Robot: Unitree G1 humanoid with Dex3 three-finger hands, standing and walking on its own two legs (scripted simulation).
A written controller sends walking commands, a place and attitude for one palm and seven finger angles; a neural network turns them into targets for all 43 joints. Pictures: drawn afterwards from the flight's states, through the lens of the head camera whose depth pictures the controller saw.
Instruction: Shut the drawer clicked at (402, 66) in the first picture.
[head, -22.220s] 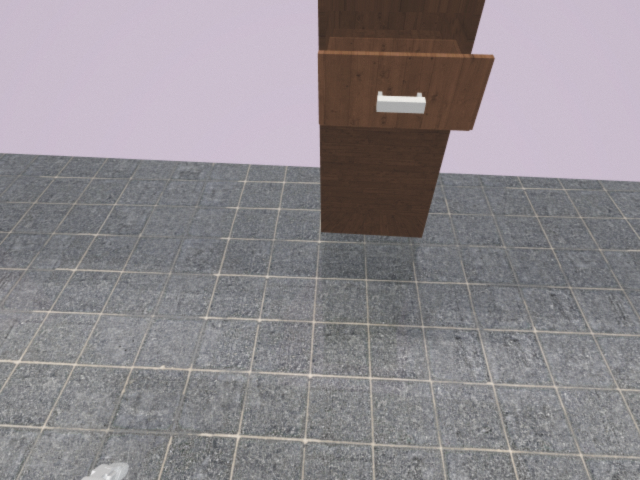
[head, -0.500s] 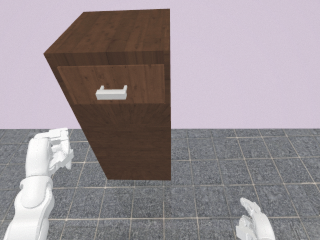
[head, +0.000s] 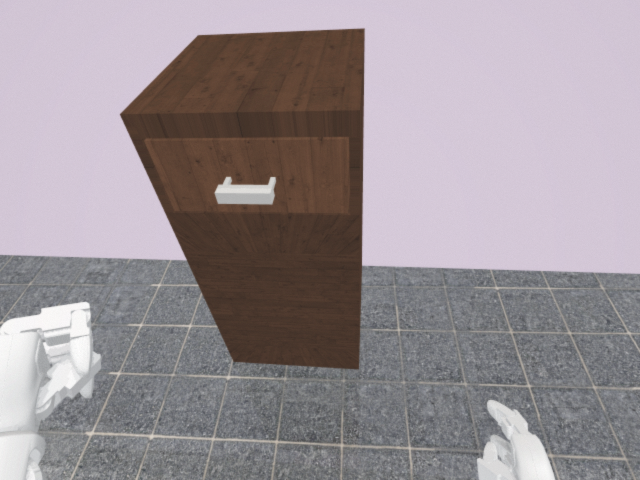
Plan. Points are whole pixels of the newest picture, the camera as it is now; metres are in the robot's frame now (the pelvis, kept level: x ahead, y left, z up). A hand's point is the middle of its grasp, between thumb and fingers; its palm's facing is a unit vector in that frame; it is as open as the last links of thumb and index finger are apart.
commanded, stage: step back with the hand held close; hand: left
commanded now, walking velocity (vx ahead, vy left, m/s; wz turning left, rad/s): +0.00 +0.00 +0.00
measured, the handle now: (247, 187) +0.62 +0.24 +0.02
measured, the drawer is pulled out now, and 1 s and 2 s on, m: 0.00 0.00 0.00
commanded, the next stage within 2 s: stop stepping back and stand still in 1.30 s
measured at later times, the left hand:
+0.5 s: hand (82, 365) +0.17 +0.25 +0.15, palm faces +0.24 -0.82 -0.51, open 3.3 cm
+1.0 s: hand out of the picture +0.07 +0.28 +0.16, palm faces +0.38 -0.78 -0.50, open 3.3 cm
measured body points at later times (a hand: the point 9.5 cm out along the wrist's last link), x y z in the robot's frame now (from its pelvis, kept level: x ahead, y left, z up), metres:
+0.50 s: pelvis -0.03 +0.02 +0.00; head +0.00 +0.01 +0.45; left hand +0.15 +0.30 +0.18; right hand +0.14 -0.23 -0.09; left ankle +0.02 +0.13 -0.74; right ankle -0.06 -0.10 -0.74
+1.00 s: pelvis -0.11 +0.03 -0.01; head -0.08 +0.03 +0.43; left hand +0.04 +0.31 +0.19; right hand +0.08 -0.20 -0.10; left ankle +0.01 +0.13 -0.74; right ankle -0.09 -0.09 -0.74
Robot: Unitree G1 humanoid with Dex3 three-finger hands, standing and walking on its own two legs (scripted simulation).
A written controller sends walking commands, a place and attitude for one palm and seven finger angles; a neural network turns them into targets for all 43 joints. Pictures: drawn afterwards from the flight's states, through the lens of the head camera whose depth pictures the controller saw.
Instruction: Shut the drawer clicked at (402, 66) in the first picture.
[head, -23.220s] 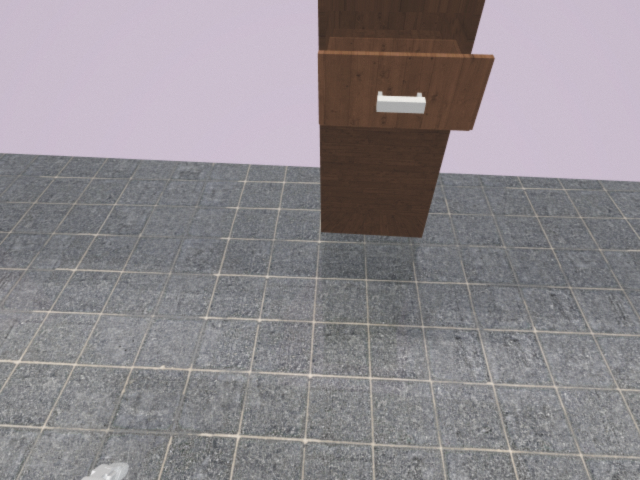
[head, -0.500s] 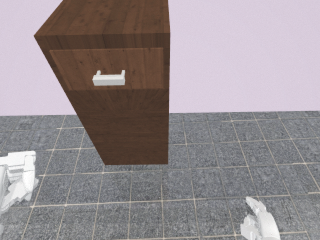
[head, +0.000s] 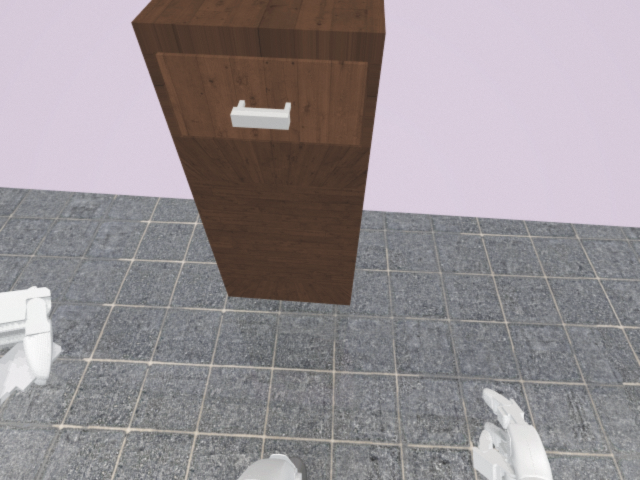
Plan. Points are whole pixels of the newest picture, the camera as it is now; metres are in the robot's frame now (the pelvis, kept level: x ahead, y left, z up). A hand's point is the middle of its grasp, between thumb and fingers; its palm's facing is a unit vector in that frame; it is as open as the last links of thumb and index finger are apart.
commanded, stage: step back with the hand held close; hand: left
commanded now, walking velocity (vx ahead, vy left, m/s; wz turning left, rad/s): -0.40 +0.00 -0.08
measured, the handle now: (262, 111) +0.74 +0.17 +0.04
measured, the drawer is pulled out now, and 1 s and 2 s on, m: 0.00 0.00 0.00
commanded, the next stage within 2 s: stop stepping back and stand still in 0.30 s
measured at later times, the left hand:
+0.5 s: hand (40, 445) +0.12 +0.21 +0.17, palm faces +0.20 -0.87 -0.44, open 3.2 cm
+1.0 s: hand out of the picture +0.05 +0.25 +0.18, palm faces +0.26 -0.87 -0.43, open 3.3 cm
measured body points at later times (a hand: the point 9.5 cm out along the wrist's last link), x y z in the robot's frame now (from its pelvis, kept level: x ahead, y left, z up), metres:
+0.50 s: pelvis -0.09 +0.01 +0.00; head -0.08 +0.02 +0.45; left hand +0.10 +0.26 +0.20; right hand +0.04 -0.24 -0.08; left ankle +0.03 +0.08 -0.73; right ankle -0.19 -0.11 -0.73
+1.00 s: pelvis -0.16 +0.04 +0.00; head -0.17 +0.06 +0.45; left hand +0.03 +0.30 +0.21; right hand -0.02 -0.19 -0.07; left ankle -0.01 +0.10 -0.71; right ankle -0.18 -0.03 -0.73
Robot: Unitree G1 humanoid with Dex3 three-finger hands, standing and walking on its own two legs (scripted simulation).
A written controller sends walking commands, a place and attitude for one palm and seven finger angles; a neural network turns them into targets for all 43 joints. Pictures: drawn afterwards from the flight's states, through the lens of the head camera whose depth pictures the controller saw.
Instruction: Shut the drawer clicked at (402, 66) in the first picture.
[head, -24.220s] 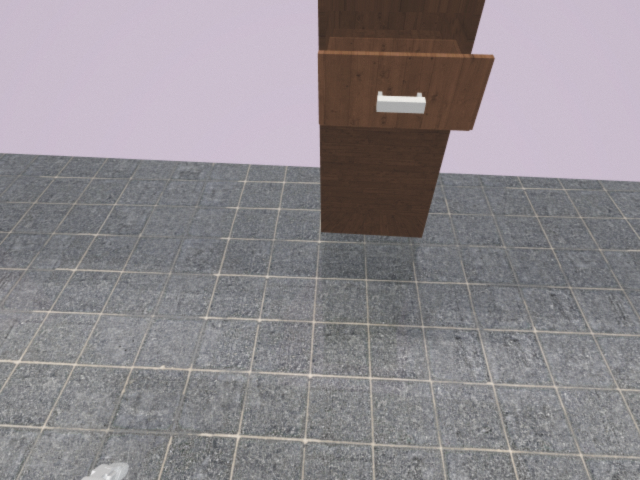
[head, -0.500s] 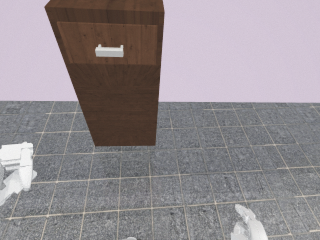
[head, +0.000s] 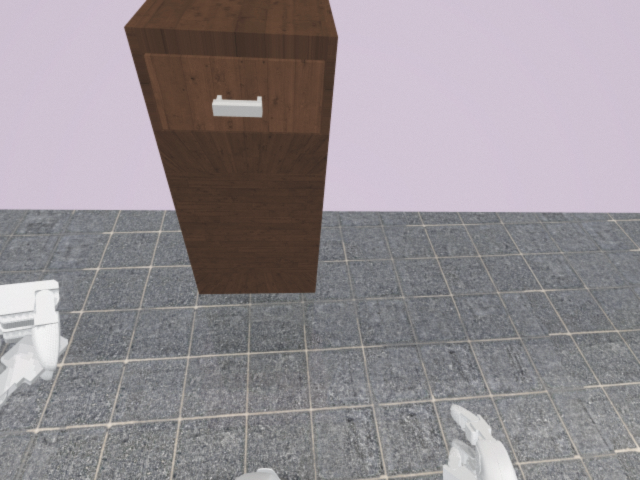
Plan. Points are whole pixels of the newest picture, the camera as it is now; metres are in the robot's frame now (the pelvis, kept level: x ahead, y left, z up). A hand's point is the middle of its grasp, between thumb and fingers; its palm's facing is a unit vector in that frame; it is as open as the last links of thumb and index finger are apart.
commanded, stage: stop stepping back and stand still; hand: left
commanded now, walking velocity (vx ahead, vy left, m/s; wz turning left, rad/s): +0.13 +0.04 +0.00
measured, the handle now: (238, 103) +0.89 +0.22 +0.03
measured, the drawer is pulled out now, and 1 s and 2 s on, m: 0.00 0.00 0.00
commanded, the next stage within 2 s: let the arm hang, fingers relaxed in 0.36 s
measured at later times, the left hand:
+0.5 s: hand (58, 353) +0.20 +0.25 +0.14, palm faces +0.28 -0.80 -0.54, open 3.2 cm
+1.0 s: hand out of the picture -0.05 +0.21 -0.16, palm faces +0.09 -0.97 -0.24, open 4.9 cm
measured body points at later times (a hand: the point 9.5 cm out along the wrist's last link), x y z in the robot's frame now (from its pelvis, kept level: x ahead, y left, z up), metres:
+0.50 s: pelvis +0.00 +0.02 +0.00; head +0.03 +0.01 +0.45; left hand +0.18 +0.29 +0.17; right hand +0.17 -0.20 -0.10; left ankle +0.01 +0.15 -0.72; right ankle +0.02 -0.06 -0.73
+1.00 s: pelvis -0.01 +0.02 +0.01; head +0.02 +0.02 +0.46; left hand -0.05 +0.26 -0.14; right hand -0.01 -0.19 -0.15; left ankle -0.01 +0.15 -0.73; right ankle +0.02 -0.06 -0.73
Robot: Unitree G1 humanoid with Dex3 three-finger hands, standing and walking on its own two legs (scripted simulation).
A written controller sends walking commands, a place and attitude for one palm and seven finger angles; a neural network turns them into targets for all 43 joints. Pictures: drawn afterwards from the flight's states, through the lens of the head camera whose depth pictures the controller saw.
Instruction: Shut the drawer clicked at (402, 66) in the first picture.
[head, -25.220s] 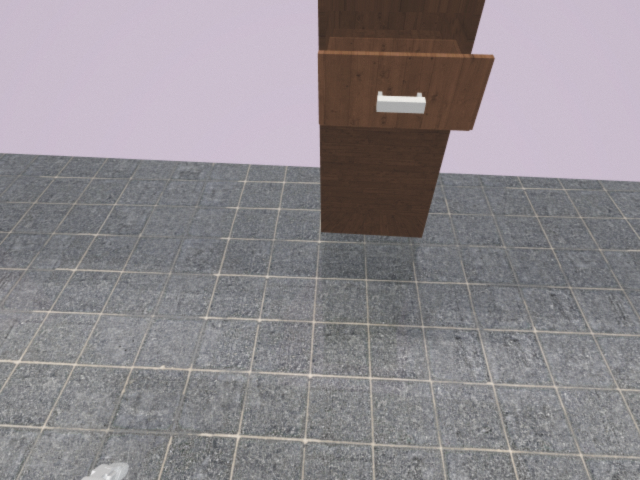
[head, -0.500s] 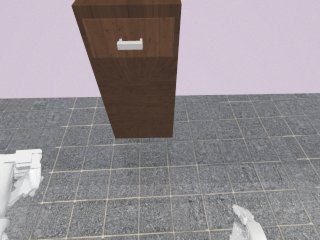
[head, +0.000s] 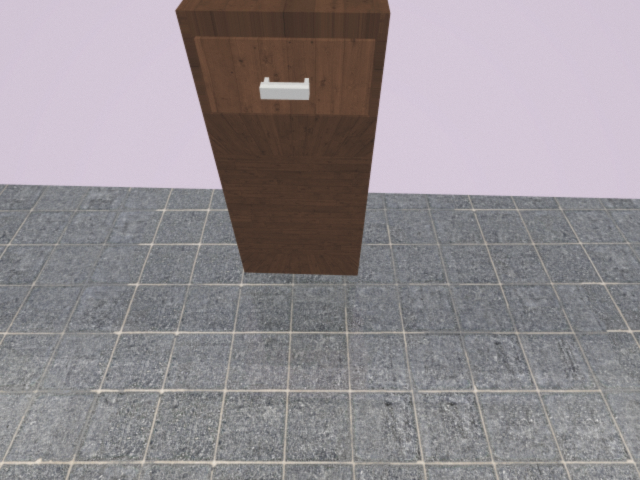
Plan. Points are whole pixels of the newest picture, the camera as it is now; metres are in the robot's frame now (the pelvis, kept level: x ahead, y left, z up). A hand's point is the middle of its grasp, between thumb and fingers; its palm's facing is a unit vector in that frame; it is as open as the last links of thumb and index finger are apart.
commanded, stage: let the arm hang, fingers relaxed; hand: left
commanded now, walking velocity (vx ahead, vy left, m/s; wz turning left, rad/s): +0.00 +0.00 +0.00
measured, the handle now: (285, 86) +0.90 +0.14 +0.02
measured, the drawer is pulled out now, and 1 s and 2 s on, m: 0.00 0.00 0.00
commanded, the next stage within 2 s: look to check the result in 0.56 s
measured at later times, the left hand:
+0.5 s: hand out of the picture -0.02 +0.16 -0.18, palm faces +0.03 -0.99 -0.16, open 7.4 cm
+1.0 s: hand out of the picture +0.00 +0.17 -0.18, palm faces +0.03 -0.98 -0.18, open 7.4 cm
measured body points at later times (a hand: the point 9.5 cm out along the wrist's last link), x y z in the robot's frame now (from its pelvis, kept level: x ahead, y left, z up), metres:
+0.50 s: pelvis +0.00 +0.01 +0.00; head +0.00 +0.00 +0.45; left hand -0.02 +0.21 -0.16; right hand -0.06 -0.18 -0.17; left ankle +0.00 +0.12 -0.74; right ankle +0.02 -0.09 -0.74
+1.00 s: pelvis +0.01 +0.01 +0.00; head +0.02 +0.00 +0.45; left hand +0.00 +0.22 -0.16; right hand -0.02 -0.19 -0.17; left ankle +0.00 +0.12 -0.74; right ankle +0.02 -0.09 -0.74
